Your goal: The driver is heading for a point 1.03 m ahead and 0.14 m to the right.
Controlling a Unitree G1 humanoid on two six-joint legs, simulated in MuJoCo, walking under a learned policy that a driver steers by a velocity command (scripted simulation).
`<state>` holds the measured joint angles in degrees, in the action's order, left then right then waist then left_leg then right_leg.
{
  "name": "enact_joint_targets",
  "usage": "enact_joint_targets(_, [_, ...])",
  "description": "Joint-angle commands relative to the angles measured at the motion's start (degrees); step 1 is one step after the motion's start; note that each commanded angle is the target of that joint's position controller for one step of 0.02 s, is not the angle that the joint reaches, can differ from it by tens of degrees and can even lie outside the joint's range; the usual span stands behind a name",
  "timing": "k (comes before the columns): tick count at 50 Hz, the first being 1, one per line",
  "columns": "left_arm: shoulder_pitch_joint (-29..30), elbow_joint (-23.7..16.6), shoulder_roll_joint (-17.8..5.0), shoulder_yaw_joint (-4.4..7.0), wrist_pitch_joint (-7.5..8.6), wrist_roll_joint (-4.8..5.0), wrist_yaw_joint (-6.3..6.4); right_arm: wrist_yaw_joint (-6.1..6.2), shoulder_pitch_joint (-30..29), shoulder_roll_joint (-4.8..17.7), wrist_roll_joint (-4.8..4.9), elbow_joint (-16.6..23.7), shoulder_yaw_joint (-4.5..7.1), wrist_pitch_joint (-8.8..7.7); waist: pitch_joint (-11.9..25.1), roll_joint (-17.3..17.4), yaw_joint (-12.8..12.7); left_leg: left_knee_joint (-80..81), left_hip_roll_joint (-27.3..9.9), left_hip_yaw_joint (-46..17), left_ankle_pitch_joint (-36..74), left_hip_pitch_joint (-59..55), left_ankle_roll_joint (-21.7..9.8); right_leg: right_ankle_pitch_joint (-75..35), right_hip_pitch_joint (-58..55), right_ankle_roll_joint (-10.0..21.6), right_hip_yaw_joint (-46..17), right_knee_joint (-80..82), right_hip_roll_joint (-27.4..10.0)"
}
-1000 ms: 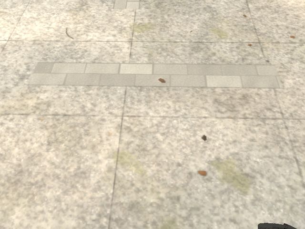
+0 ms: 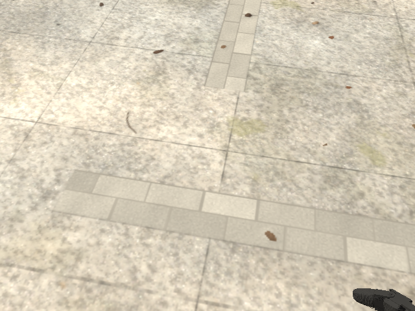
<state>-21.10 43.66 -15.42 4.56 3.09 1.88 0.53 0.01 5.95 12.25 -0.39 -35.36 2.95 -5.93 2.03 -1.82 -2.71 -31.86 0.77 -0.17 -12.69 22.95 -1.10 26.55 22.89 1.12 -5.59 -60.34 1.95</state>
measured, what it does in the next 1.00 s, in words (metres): walks ahead: right foot, then left foot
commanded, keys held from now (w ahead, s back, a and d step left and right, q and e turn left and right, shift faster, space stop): w+e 0.36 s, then e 0.12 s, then q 0.30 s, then w+q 0.22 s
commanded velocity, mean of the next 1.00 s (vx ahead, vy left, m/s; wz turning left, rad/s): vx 0.33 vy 0.00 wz -0.20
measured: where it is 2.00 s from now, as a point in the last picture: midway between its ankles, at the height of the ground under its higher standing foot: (238, 216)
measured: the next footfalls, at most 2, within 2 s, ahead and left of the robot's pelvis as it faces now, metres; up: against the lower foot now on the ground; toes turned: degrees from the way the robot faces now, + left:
right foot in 0.38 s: +0.32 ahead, -0.19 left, +0.00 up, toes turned -17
left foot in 0.98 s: +0.46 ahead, -0.01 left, +0.00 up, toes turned -9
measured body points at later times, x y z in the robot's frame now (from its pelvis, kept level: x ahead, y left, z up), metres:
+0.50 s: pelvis +0.23 -0.09 -0.01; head +0.28 -0.12 +0.44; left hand +0.50 +0.10 -0.09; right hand +0.24 -0.39 -0.12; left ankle +0.16 +0.10 -0.62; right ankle +0.28 -0.18 -0.73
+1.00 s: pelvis +0.40 -0.09 +0.00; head +0.43 -0.08 +0.45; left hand +0.58 +0.16 -0.12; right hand +0.50 -0.39 -0.09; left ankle +0.42 +0.00 -0.73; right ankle +0.29 -0.18 -0.72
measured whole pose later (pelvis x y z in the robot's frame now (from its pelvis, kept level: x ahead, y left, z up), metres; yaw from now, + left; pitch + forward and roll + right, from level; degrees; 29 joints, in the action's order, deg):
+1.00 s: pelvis +0.40 -0.09 +0.00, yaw -10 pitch +4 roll -1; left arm -11.2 43.5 -16.8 4.3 0.5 0.2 1.5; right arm -1.4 10.4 15.8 1.1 -39.8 3.8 -1.5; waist 1.1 -2.0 -0.1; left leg -34.1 0.2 2.3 -16.5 21.3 -3.5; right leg 23.6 13.2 0.6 5.2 -37.8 -1.0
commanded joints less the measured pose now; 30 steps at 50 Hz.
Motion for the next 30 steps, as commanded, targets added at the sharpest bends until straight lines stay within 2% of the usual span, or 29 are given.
enact_joint_targets(1, [6.51, -7.47, -5.94, 1.39, 0.69, -0.73, 0.11, 0.34, 9.59, 6.94, -0.33, -0.10, 2.64, 0.28, 0.38, 8.45, 6.30, 16.62, -18.69, -23.11, -4.68, -23.69, -11.09, -6.24, 27.28, -0.42, -1.03, -11.56, -6.04])
enact_joint_targets(2, [6.77, -7.76, -5.16, 1.43, 0.22, -0.69, -0.14, 0.22, 7.70, 6.13, -0.63, -0.49, 2.32, 0.24, -1.63, 8.99, 4.71, 18.14, -17.23, -18.70, 0.19, -19.34, -10.12, -7.92, 24.85, -0.57, -1.33, -10.05, -7.04])
enact_joint_targets(4, [7.27, -8.02, -3.36, 1.05, -0.60, -0.57, -0.45, 0.13, 6.70, 6.08, -0.44, -1.70, 2.44, -0.09, -2.52, 8.99, 3.35, 20.26, -16.10, -12.33, 7.27, -15.75, -9.44, -9.97, 22.40, -1.21, -0.38, -7.81, -7.57])
enact_joint_targets(7, [10.66, -8.96, -2.10, 0.37, -1.04, -0.94, -0.95, 0.65, 7.54, 8.36, -0.36, -3.95, 3.27, -0.24, -2.53, 6.54, 3.33, 21.24, -16.06, -5.51, 14.03, -15.87, -9.42, -16.02, 22.20, -2.22, 0.33, -0.51, -8.10])
enact_joint_targets(9, [13.65, -9.51, -1.42, -0.18, -1.04, -0.85, -1.68, 0.90, 7.83, 9.77, -0.19, -5.02, 3.66, -0.04, -2.66, 6.27, 4.12, 21.18, -15.37, -1.21, 15.33, -15.97, -8.46, -21.45, 20.07, -1.94, 1.70, 6.42, -8.15])
enact_joint_targets(12, [18.82, -10.98, -1.70, -0.47, -0.98, -0.75, -2.73, 1.02, 9.36, 11.89, 0.57, -6.34, 4.21, 0.33, -3.48, 5.94, 5.79, 20.72, -15.51, 2.85, 14.78, -17.06, -7.13, -24.99, 16.43, -0.78, 4.17, 15.14, -7.34])
enact_joint_targets(15, [22.10, -12.89, -3.05, -0.17, -1.24, -0.54, -3.49, 0.91, 10.97, 14.05, 1.61, -7.52, 4.91, 0.92, -4.67, 6.26, 6.29, 18.87, -17.22, 4.90, 17.20, -20.95, -5.87, -20.81, 14.56, 1.39, 6.46, 19.98, -6.31])
enact_joint_targets(17, [20.31, -13.32, -4.78, 0.74, -1.46, -0.93, -3.70, 1.09, 10.94, 15.78, 2.09, -7.84, 5.42, 1.51, -2.94, 7.42, 4.32, 12.36, -17.23, 7.65, 33.63, -23.08, -4.60, -15.22, 8.53, 3.73, 9.85, 22.28, -3.10])
enact_joint_targets(18, [15.08, -12.13, -6.18, 1.75, -1.56, -1.05, -3.64, 1.27, 10.67, 16.32, 2.34, -7.89, 5.51, 1.92, 0.03, 7.23, 1.04, 4.51, -15.93, 9.90, 42.64, -22.85, -3.53, -15.81, 0.63, 5.29, 12.12, 25.39, -0.22])
enact_joint_targets(19, [5.54, -9.51, -9.51, 3.61, -1.71, -1.15, -3.14, 1.55, 11.43, 15.06, 2.16, -7.69, 4.99, 2.17, 4.46, 5.57, -3.33, -8.56, -13.13, 11.84, 45.50, -17.86, -1.53, -20.14, -13.47, 7.24, 12.38, 28.52, 2.71])
enact_joint_targets(20, [-1.91, -8.73, -15.30, 5.17, -2.00, -1.10, -1.86, 1.65, 12.44, 11.25, -0.25, -5.64, 3.56, 1.89, 10.06, -4.61, -4.93, -29.47, -9.54, 12.13, 17.65, -0.93, 2.09, -34.09, -31.26, 11.40, -4.26, 27.72, -8.44])
enact_joint_targets(21, [1.77, -10.98, -20.05, 4.86, -1.28, -1.75, -2.01, 1.08, 16.80, 6.57, -1.18, -2.56, 1.51, 0.39, 18.89, -15.76, 1.09, -47.12, 1.35, 2.53, -25.11, 17.52, 5.13, -34.76, -43.37, 23.29, -36.38, 36.02, -22.38])
enact_joint_targets(22, [0.25, -11.79, -15.45, 3.86, -0.99, -1.78, -2.28, 0.60, 10.90, 12.11, 1.00, -2.69, 2.51, -0.73, 21.61, -7.07, -3.67, -51.09, -1.03, -5.40, -22.39, 20.79, 4.59, -37.15, -43.08, 22.06, -34.86, 38.43, -21.75])
enact_joint_targets(23, [3.04, -11.23, -12.85, 3.00, -0.60, -1.66, -2.22, 0.64, 7.74, 12.43, 1.99, -1.73, 2.41, -0.91, 14.44, -5.18, -2.58, -49.52, -2.95, -4.27, -17.65, 23.56, 3.99, -42.30, -37.22, 20.01, -25.69, 37.40, -19.82])
enact_joint_targets(24, [6.09, -11.39, -10.62, 2.35, -0.59, -0.95, -2.00, 1.32, 7.19, 11.89, 0.86, -2.51, 2.19, -0.69, 9.45, 0.11, -0.44, -45.31, -5.36, -3.83, -13.47, 22.03, 3.95, -45.51, -28.97, 17.29, -19.07, 36.94, -16.63])
enact_joint_targets(25, [9.40, -11.59, -8.55, 1.67, -0.75, -1.00, -1.70, 1.80, 7.73, 12.16, -0.10, -3.27, 2.43, -0.05, 7.02, 0.71, 1.77, -41.57, -7.29, -3.38, -10.85, 18.68, 4.11, -48.08, -21.72, 15.53, -14.31, 37.57, -15.28])
enact_joint_targets(26, [11.46, -11.90, -7.19, 1.01, -0.77, -1.75, -1.53, 1.78, 8.86, 12.42, 0.04, -3.89, 2.60, 0.97, 6.35, -0.26, 3.68, -40.15, -8.07, -3.35, -9.79, 14.28, 3.94, -50.78, -16.03, 14.85, -11.69, 38.91, -14.32])
enact_joint_targets(27, [12.43, -11.37, -6.62, 0.74, -0.48, -2.34, -1.52, 1.79, 10.07, 11.53, 0.15, -4.59, 2.42, 1.85, 6.41, -0.74, 4.75, -38.80, -7.91, -2.77, -8.62, 11.71, 4.08, -54.12, -12.65, 14.66, -9.90, 39.81, -14.06])
enact_joint_targets(30, [12.13, -8.45, -5.89, 0.14, 0.68, -2.80, -1.10, 2.04, 11.05, 8.31, 0.05, -6.02, 1.42, 2.98, 6.63, -1.07, 5.52, -30.85, -7.47, -2.33, -2.16, 8.81, 4.70, -59.79, -9.41, 13.95, -3.27, 41.64, -12.91])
